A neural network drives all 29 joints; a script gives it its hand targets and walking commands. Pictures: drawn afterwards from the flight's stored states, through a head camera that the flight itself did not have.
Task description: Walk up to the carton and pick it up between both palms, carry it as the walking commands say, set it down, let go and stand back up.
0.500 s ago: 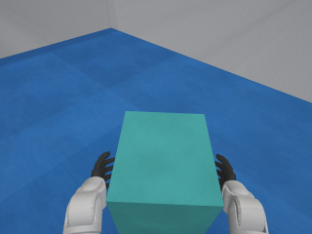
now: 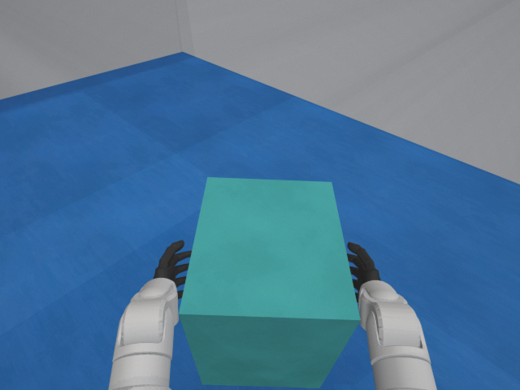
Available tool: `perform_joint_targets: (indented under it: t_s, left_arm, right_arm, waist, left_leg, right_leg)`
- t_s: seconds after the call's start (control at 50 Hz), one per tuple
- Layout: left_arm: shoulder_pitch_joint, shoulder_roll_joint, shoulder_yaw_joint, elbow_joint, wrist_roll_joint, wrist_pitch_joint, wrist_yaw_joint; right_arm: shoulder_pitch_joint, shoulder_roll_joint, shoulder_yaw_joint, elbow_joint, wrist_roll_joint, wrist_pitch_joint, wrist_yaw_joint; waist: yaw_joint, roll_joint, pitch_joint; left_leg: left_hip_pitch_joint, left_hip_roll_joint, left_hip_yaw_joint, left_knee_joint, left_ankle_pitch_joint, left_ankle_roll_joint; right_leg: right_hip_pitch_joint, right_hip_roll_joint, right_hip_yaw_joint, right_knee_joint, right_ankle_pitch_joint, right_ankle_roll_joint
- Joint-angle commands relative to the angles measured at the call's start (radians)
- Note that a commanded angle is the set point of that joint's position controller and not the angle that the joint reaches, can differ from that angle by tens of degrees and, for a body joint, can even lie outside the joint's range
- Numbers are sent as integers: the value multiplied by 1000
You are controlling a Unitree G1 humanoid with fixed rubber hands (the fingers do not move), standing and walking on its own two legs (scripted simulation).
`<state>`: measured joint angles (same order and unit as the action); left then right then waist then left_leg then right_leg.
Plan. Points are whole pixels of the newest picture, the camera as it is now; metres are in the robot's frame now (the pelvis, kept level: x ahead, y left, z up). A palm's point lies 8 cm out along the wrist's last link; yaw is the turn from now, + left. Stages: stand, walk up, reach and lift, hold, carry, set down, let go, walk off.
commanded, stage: hold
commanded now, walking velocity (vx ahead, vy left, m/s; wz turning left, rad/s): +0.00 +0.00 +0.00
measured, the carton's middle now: (265, 286) +0.34 +0.04 -0.03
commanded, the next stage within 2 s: set down in 0.06 s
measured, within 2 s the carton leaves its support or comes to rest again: neither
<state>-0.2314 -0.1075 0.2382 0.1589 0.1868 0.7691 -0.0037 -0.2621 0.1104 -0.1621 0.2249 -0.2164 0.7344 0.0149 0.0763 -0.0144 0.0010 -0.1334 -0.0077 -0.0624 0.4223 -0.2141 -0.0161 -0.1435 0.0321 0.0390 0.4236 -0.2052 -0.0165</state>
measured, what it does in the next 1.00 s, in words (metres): stands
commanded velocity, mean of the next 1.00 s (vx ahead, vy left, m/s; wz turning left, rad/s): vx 0.00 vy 0.00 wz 0.00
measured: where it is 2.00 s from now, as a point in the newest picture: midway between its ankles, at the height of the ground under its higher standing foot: outside the picture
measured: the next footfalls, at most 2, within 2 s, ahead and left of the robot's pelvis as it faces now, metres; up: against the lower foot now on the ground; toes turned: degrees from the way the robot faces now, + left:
none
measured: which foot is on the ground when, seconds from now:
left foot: down 0.00-1.00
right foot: down 0.00-1.00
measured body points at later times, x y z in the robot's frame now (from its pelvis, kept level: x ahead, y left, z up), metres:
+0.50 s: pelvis +0.00 +0.00 +0.00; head +0.00 +0.01 +0.45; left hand +0.27 +0.20 -0.01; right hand +0.31 -0.12 +0.00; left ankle +0.02 +0.13 -0.74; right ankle +0.02 -0.11 -0.74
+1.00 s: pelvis -0.04 +0.00 -0.04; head +0.08 +0.00 +0.39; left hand +0.31 +0.19 -0.08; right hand +0.34 -0.12 -0.08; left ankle +0.01 +0.13 -0.74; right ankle +0.02 -0.11 -0.74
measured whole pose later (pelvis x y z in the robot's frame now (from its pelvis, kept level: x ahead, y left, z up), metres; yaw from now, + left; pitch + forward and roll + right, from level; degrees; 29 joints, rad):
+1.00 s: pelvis -0.04 +0.00 -0.04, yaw +0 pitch +13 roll +1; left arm -0.52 -0.11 0.45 0.52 0.27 0.38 -0.04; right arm -0.55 0.12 -0.38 0.57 -0.30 0.36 0.03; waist 0.08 -0.03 0.04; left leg -0.71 -0.02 -0.05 0.75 -0.27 -0.02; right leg -0.73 0.04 0.05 0.77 -0.26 -0.02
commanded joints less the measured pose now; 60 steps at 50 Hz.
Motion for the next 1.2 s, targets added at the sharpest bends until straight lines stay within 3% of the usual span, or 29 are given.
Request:
perform_joint_targets:
  t_s: [0.0,0.04,0.06,0.08,0.1,0.12,0.14,0.18,0.2,0.3,0.42,0.48,0.5,0.52,0.56,0.58,0.6,0.62,0.66,0.8,0.84,0.86,0.9,0.98,1.0,1.04,1.06,1.12,1.18]
  left_arm:
    - [-413,-914,-642,-79,-198,-28,-214]
    - [-369,-884,-652,-137,-210,-35,-213]
    - [-298,-815,-604,-195,-178,-28,-202]
    - [-294,-810,-600,-213,-186,-30,-196]
    - [-275,-801,-581,-209,-168,-30,-196]
    - [-272,-807,-601,-204,-186,-38,-199]
    - [-282,-799,-591,-191,-190,-42,-203]
    - [-292,-794,-609,-194,-191,-60,-205]
    - [-342,-801,-632,-226,-208,-72,-208]
    - [-409,-810,-651,-210,-218,-130,-210]
    - [-429,-834,-520,-1,-131,-172,-218]
    - [-490,-882,-505,60,-122,-214,-220]
    - [-490,-875,-481,103,-108,-220,-219]
    - [-507,-876,-457,131,-98,-231,-222]
    - [-534,-886,-437,167,-72,-265,-222]
    - [-577,-909,-439,180,-84,-273,-221]
    - [-587,-901,-413,211,-66,-290,-223]
    - [-593,-894,-401,231,-61,-304,-223]
    - [-635,-900,-370,255,-46,-333,-223]
    - [-786,-901,-360,305,-53,-407,-233]
    - [-802,-900,-356,321,-58,-417,-241]
    - [-820,-889,-332,348,-50,-419,-248]
    - [-843,-874,-318,359,-42,-423,-254]
    - [-876,-890,-310,356,-37,-439,-266]
    - [-880,-891,-319,368,-46,-442,-274]
    - [-879,-876,-299,360,-31,-448,-278]
    - [-896,-884,-311,365,-44,-452,-281]
    - [-899,-896,-316,346,-42,-463,-285]
    - [-903,-899,-326,368,-48,-465,-296]
  right_arm:
    - [-503,882,615,-102,229,-48,231]
    - [-447,891,640,-125,243,-38,233]
    - [-309,929,618,-144,279,-21,233]
    - [-308,896,618,-178,274,-27,234]
    - [-329,876,615,-178,271,-30,232]
    - [-344,835,615,-219,265,-42,226]
    - [-339,813,595,-199,248,-46,217]
    - [-373,795,600,-245,238,-71,204]
    - [-356,804,591,-231,224,-82,204]
    - [-387,821,592,-213,214,-138,191]
    - [-462,827,494,-22,153,-188,200]
    - [-510,849,444,70,123,-218,211]
    - [-533,856,437,100,130,-229,214]
    - [-532,838,401,127,109,-243,215]
    - [-573,861,387,181,106,-271,221]
    - [-582,863,363,218,93,-282,223]
    - [-619,864,360,209,93,-301,220]
    - [-624,872,339,239,83,-313,217]
    - [-665,884,329,269,74,-337,219]
    - [-768,923,308,322,58,-403,202]
    - [-801,933,320,321,61,-413,197]
    - [-836,926,317,318,63,-414,195]
    - [-837,928,277,350,37,-414,196]
    - [-862,933,287,349,33,-429,205]
    - [-872,931,280,351,30,-432,203]
    - [-884,937,281,341,28,-440,206]
    - [-899,939,283,346,31,-444,209]
    - [-920,957,317,328,46,-456,216]
    - [-924,947,308,337,32,-460,215]
  waist:
    - [12,48,-279]
    - [14,-11,-273]
    - [80,82,-262]
    - [66,62,-226]
    - [83,55,-224]
    - [40,24,-211]
    - [27,17,-185]
    - [29,39,-212]
    - [5,0,-196]
    - [-15,-2,-275]
    - [7,32,-203]
    - [-13,18,-229]
    - [11,43,-235]
    - [-14,28,-206]
    - [13,57,-249]
    - [-12,36,-254]
    - [9,67,-270]
    - [-2,29,-274]
    - [29,48,-318]
    - [5,-26,-452]
    - [13,-32,-490]
    - [27,8,-514]
    - [11,-31,-519]
    - [22,3,-592]
    - [4,-8,-601]
    - [32,11,-636]
    - [16,-21,-659]
    - [39,-5,-736]
    - [10,-29,-761]
  left_leg:
    - [121,-67,-17,-77,492,-17]
    - [148,-63,-26,-95,536,-14]
    - [165,-92,16,-97,499,-8]
    - [148,-89,5,-103,501,-6]
    - [144,-94,7,-112,451,-4]
    - [140,-94,0,-112,417,4]
    - [138,-91,-3,-113,384,6]
    - [153,-99,7,-105,353,0]
    - [161,-93,-5,-102,345,3]
    - [139,-98,-3,-70,332,16]
    - [53,-91,6,-47,165,20]
    - [30,-80,-2,-14,168,23]
    - [5,-82,4,-3,177,20]
    - [-28,-80,5,7,165,21]
    - [-39,-79,7,28,170,21]
    - [-61,-77,-2,39,163,19]
    - [-78,-83,9,52,153,21]
    - [-112,-82,10,64,165,24]
    - [-133,-87,21,86,153,23]
    - [-239,-90,26,186,115,35]
    - [-289,-97,33,213,115,38]
    - [-307,-104,45,229,93,33]
    - [-334,-97,40,245,77,37]
    - [-398,-101,46,291,123,30]
    - [-419,-108,47,305,127,31]
    - [-458,-110,56,322,133,29]
    - [-452,-108,42,334,138,36]
    - [-507,-113,54,377,170,28]
    - [-584,-120,50,414,182,29]
  right_leg:
    - [171,70,69,-105,322,4]
    - [202,72,77,-123,389,9]
    - [213,66,63,-115,418,-14]
    - [218,66,68,-116,420,-19]
    - [219,66,71,-121,380,-16]
    - [201,64,70,-124,363,-17]
    - [178,63,70,-124,331,-22]
    - [173,65,67,-120,292,-24]
    - [152,71,63,-111,279,-24]
    - [178,69,58,-72,284,-26]
    - [98,62,45,-44,120,-37]
    - [39,69,31,-4,92,-41]
    - [36,64,32,8,99,-41]
    - [-3,66,26,16,93,-39]
    - [-37,65,27,46,82,-37]
    - [-48,69,25,57,71,-42]
    - [-61,61,32,70,73,-40]
    - [-72,68,24,85,88,-33]
    - [-112,65,25,111,74,-33]
    - [-234,78,19,202,33,-18]
    - [-223,77,28,220,45,-13]
    - [-236,72,30,232,29,-12]
    - [-301,78,17,251,15,-5]
    - [-332,83,25,300,76,-4]
    - [-352,82,21,303,79,4]
    - [-367,81,25,321,96,3]
    - [-398,84,16,337,93,11]
    - [-415,88,26,379,143,6]
    - [-473,91,19,410,167,15]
